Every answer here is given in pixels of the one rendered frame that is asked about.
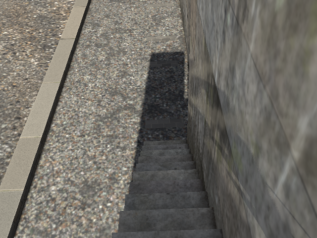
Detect stairs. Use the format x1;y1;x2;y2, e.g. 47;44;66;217
112;140;223;238

